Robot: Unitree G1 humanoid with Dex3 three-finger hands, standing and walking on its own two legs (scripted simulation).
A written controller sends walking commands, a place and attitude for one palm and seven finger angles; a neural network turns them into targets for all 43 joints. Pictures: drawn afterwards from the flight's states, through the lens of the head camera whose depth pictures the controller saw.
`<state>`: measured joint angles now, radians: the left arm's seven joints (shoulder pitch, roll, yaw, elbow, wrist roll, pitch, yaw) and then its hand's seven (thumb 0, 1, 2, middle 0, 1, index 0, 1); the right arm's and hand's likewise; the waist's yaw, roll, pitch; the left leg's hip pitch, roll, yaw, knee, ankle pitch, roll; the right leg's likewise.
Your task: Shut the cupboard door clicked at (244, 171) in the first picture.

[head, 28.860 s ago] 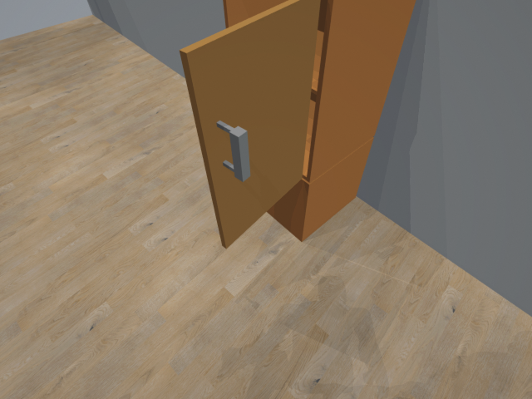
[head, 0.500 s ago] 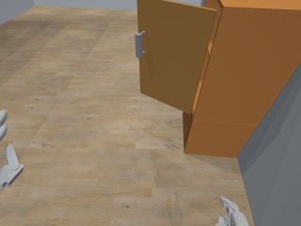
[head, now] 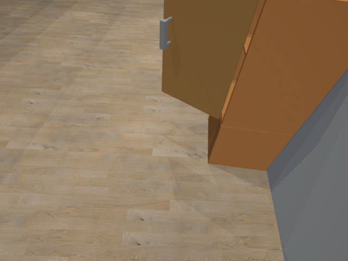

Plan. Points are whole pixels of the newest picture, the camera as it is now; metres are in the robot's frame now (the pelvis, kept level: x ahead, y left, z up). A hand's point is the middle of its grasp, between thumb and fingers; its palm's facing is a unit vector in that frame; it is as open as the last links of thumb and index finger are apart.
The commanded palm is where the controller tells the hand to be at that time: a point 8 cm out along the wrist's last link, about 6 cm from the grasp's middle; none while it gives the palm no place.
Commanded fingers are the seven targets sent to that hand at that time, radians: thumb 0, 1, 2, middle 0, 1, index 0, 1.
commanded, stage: let the arm hang, fingers relaxed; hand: left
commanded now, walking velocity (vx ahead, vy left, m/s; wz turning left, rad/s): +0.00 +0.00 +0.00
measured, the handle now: (166, 33) +1.01 +0.08 +0.03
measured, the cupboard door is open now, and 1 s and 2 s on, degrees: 63 63 63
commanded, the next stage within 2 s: look to check the result in 0.68 s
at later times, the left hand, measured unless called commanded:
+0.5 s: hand out of the picture +0.00 +0.18 -0.17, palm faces +0.00 -0.98 -0.18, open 7.4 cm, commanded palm none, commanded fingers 0.00 0.90 0.90 -0.20 -0.30 -0.20 -0.30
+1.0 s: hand out of the picture +0.02 +0.20 -0.17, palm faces -0.01 -0.97 -0.23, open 7.4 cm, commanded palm none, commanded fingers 0.00 0.90 0.90 -0.20 -0.30 -0.20 -0.30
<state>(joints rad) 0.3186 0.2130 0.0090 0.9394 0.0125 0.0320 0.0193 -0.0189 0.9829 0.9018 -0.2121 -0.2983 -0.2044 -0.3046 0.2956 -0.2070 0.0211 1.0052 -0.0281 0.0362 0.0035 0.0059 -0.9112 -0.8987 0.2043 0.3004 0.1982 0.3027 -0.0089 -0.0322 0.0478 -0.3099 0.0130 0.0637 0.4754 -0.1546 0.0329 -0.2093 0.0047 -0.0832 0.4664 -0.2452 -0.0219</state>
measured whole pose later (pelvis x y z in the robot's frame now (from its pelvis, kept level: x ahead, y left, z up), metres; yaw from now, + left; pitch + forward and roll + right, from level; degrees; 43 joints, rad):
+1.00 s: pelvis +0.02 +0.01 +0.01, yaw -2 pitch -2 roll +0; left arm 0.28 0.19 0.01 1.14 0.01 -0.01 0.03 0.00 0.91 0.90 -0.20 -0.30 -0.20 -0.30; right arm 0.25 -0.19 -0.01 1.14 -0.01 0.00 -0.02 0.00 -0.91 -0.90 0.20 0.30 0.20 0.30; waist -0.01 0.01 0.03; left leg -0.20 0.00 0.10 0.36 -0.14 0.04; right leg -0.12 -0.01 -0.04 0.37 -0.22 -0.01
